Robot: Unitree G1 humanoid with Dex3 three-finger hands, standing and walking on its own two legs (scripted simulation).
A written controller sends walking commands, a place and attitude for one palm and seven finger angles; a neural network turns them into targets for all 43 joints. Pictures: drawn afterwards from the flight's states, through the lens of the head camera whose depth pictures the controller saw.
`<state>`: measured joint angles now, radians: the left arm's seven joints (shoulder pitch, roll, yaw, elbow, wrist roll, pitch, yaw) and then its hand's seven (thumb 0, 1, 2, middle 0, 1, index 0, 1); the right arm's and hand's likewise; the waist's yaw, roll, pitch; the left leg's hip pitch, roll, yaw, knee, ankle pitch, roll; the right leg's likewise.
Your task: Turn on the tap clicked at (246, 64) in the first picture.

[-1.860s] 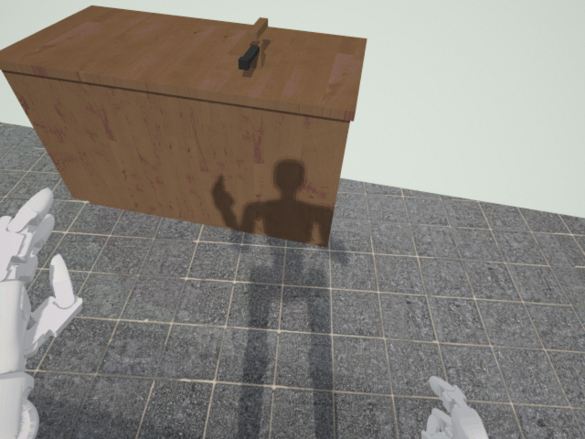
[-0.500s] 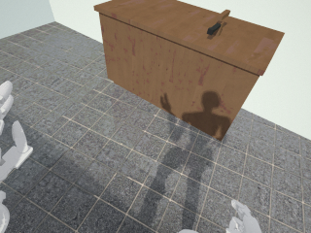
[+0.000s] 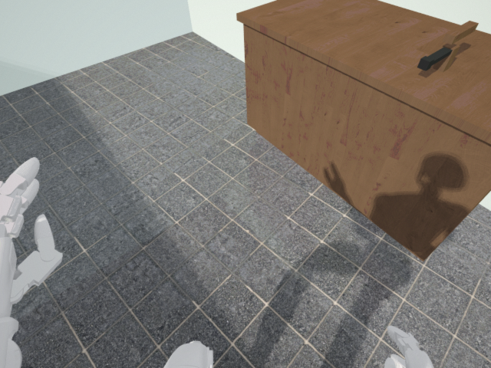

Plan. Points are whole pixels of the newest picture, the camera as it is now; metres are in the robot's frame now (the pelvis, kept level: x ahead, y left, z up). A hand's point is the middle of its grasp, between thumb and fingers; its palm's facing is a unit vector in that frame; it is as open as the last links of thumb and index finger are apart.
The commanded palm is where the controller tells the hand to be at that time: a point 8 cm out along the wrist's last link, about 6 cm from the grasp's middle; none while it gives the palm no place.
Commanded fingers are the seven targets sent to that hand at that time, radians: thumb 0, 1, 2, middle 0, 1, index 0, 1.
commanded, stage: walk to a spot facing it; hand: left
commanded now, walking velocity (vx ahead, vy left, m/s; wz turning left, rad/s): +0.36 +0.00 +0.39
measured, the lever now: (425, 63) +0.93 -0.49 +0.02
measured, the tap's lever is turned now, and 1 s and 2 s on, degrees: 0 0 0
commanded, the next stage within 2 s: none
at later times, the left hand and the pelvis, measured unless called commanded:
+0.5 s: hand (72, 187) +0.30 +0.24 +0.19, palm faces +0.53 -0.70 -0.47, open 7.4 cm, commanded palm +0.25 +0.28 +0.17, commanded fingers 0.00 0.90 0.90 -0.20 -0.30 -0.20 -0.30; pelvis +0.14 -0.02 -0.02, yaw +8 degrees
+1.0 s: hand (71, 149) +0.39 +0.29 +0.17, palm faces +0.69 -0.60 -0.40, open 7.4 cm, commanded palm +0.30 +0.31 +0.17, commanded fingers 0.00 0.90 0.90 -0.20 -0.30 -0.20 -0.30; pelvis +0.26 -0.01 -0.03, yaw +22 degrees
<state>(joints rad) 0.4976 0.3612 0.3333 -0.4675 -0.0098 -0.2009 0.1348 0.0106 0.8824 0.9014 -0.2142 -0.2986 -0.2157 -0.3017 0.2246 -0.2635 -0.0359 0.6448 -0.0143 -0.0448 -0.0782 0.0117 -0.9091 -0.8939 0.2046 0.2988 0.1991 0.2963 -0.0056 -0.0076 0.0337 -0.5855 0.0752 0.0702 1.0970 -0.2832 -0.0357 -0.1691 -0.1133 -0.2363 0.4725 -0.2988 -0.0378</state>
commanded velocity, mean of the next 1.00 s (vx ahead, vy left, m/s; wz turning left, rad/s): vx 0.32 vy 0.00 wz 0.49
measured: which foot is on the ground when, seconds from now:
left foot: up 0.00-0.18, down 0.20-0.52, up 0.54-0.90, down 0.92-1.00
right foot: down 0.00-0.20, up 0.22-0.50, down 0.52-0.92, up 0.94-1.00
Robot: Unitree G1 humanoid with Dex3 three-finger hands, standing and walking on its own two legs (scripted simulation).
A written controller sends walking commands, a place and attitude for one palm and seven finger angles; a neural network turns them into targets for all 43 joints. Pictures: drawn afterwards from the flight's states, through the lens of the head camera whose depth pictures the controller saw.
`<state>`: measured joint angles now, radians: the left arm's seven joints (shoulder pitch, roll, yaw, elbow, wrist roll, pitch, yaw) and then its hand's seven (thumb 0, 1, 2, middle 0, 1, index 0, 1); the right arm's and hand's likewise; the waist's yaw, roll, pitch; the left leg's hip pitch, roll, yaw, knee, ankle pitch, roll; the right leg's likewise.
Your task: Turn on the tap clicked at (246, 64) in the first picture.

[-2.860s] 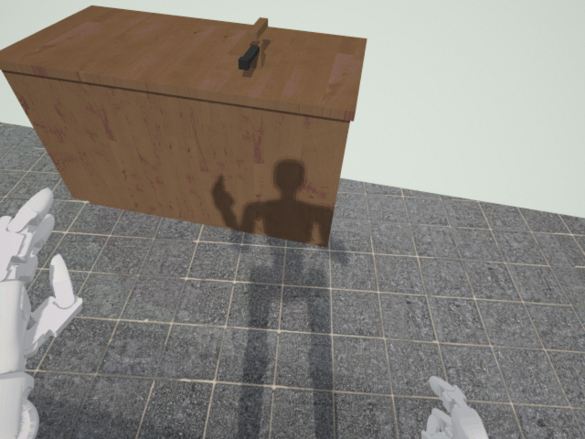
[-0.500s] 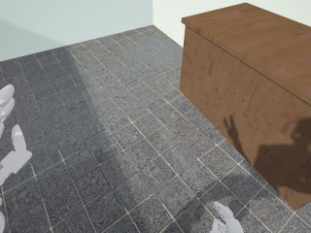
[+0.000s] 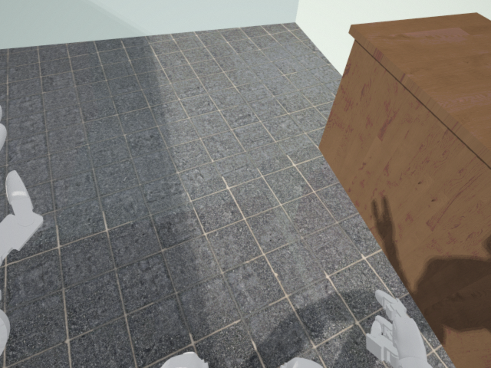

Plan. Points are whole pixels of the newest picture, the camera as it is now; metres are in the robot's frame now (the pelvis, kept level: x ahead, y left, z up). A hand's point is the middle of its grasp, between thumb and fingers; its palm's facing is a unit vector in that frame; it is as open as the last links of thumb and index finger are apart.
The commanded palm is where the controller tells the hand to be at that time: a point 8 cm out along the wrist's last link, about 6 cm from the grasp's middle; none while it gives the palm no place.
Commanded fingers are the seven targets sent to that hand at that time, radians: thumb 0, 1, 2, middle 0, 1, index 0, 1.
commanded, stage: walk to a spot facing it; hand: left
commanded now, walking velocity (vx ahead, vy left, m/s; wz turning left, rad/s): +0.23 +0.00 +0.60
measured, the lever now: out of the picture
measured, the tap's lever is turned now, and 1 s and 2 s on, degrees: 0 0 0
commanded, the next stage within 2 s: none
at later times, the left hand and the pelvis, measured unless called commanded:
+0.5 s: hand (60, 228) +0.23 +0.21 +0.20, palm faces +0.61 -0.68 -0.41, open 7.4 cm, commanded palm +0.15 +0.24 +0.20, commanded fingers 0.00 0.90 0.90 -0.20 -0.30 -0.20 -0.30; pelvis +0.09 -0.07 +0.03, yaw +19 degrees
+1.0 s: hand out of the picture +0.13 +0.21 +0.21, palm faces +0.75 -0.40 -0.53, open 7.4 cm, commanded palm +0.07 +0.22 +0.20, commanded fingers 0.00 0.90 0.90 -0.20 -0.30 -0.20 -0.30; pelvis +0.10 -0.10 +0.02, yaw +35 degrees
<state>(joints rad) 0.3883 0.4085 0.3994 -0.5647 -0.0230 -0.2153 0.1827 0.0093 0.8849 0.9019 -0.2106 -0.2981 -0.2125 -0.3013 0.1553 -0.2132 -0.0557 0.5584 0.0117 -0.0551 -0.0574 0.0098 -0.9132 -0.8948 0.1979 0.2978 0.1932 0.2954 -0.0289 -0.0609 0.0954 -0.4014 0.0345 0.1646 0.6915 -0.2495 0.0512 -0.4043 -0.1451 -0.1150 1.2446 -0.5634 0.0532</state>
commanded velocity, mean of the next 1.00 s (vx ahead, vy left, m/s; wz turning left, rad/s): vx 0.02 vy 0.00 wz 0.60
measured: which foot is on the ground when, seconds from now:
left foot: down 0.00-0.28, up 0.30-0.62, down 0.64-0.98, up 1.00-1.00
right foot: up 0.00-0.26, down 0.28-0.64, up 0.66-0.94, down 0.96-1.00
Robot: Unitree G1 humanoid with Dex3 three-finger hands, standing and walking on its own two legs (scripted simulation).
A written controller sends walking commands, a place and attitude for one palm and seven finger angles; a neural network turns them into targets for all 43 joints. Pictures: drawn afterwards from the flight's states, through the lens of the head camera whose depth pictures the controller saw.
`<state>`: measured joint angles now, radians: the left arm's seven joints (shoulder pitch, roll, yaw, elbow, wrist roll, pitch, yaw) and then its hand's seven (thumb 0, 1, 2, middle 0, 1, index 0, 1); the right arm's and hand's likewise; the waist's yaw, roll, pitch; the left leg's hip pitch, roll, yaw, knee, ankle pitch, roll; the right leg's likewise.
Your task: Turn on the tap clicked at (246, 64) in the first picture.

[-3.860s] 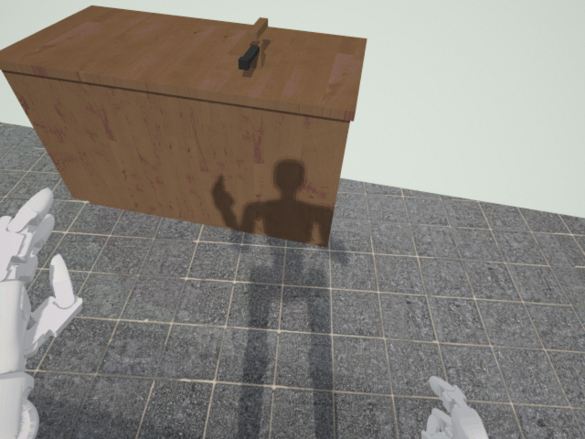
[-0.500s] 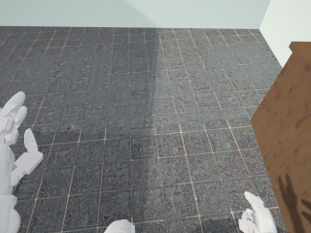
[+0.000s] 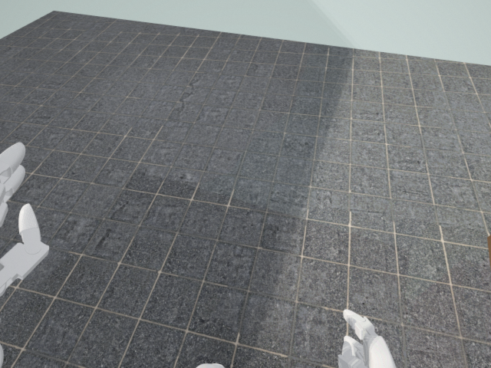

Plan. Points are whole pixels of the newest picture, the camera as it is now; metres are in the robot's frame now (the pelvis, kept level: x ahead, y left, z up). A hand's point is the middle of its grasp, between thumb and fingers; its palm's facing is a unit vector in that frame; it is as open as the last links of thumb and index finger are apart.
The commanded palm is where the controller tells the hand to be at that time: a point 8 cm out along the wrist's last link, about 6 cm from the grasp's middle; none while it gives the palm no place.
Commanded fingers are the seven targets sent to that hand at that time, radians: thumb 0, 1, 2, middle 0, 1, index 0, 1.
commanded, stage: walk to a spot facing it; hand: left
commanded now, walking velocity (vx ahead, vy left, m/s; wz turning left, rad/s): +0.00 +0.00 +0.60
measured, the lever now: out of the picture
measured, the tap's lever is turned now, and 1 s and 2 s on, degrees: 0 0 0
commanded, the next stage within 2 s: turn to face it in 1.60 s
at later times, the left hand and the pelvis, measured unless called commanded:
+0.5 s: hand out of the picture +0.05 +0.28 +0.20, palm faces +0.68 -0.65 -0.34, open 7.4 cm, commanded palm -0.01 +0.31 +0.19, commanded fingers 0.00 0.90 0.90 -0.20 -0.30 -0.20 -0.30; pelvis -0.08 -0.01 +0.00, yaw +18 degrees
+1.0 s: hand out of the picture +0.02 +0.28 +0.19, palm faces +0.76 -0.48 -0.44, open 7.4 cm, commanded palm -0.05 +0.29 +0.19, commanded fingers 0.00 0.90 0.90 -0.20 -0.30 -0.20 -0.30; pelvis -0.04 -0.03 +0.02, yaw +32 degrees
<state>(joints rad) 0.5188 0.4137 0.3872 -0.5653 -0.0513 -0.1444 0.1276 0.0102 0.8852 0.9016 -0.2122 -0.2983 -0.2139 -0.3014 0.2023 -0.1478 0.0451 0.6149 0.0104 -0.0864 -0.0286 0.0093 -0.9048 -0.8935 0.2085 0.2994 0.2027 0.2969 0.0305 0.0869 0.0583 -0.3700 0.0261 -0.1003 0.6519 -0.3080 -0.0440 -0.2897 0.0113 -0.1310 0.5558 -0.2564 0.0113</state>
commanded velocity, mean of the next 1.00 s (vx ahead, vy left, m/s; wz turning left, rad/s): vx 0.27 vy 0.00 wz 0.45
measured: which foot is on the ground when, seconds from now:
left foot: up 0.00-0.40, down 0.42-0.72, up 0.74-1.00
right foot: down 0.00-0.42, up 0.44-0.70, down 0.72-1.00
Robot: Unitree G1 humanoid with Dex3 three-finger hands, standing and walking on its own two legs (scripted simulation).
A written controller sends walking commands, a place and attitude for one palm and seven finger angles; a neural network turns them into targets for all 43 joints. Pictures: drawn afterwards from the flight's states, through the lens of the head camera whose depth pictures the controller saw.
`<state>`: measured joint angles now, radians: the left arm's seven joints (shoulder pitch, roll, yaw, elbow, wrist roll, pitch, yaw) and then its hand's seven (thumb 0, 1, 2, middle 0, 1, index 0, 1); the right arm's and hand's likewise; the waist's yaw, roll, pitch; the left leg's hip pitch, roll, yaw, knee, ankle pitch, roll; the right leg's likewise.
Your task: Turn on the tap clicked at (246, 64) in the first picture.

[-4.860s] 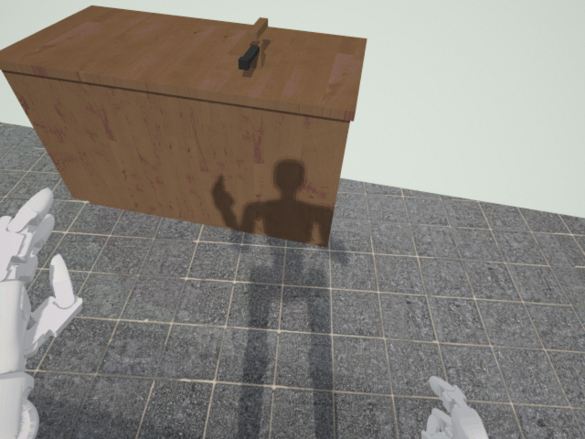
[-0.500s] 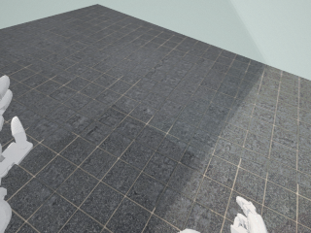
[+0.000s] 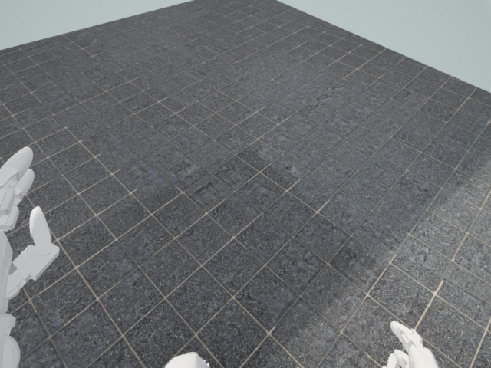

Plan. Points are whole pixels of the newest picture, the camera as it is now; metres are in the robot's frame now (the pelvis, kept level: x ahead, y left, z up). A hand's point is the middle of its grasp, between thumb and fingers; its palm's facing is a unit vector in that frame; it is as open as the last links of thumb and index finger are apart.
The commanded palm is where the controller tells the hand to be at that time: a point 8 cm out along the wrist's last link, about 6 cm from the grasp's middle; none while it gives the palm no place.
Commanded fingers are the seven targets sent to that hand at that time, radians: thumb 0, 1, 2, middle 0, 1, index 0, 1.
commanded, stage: walk to a spot facing it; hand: left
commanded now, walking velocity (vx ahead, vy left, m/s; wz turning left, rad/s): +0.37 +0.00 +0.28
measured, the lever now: out of the picture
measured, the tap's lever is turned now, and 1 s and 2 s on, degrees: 0 0 0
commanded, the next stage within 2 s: turn to face it in 0.60 s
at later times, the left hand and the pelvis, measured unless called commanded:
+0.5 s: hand (91, 187) +0.31 +0.23 +0.17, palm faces +0.50 -0.72 -0.49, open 7.4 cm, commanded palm +0.24 +0.27 +0.17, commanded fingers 0.00 0.90 0.90 -0.20 -0.30 -0.20 -0.30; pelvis +0.12 -0.03 -0.02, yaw +7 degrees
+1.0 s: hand (103, 139) +0.40 +0.24 +0.17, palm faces +0.55 -0.73 -0.41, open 7.4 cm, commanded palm +0.33 +0.28 +0.17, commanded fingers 0.00 0.90 0.90 -0.20 -0.30 -0.20 -0.30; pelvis +0.22 -0.02 -0.02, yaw +9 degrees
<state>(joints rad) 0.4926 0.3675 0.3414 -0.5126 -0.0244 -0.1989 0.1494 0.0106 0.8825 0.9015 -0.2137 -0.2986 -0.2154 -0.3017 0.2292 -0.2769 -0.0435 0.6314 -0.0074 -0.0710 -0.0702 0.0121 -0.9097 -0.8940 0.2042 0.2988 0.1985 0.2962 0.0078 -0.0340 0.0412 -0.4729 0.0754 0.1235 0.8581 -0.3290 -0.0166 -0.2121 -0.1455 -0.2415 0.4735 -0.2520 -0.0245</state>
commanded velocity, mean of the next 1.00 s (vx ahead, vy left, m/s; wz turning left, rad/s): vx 0.19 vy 0.00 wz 0.04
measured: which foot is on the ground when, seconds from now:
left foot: up 0.00-0.10, down 0.12-0.40, up 0.42-0.78, down 0.80-1.00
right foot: down 0.00-0.12, up 0.14-0.38, down 0.40-0.80, up 0.82-1.00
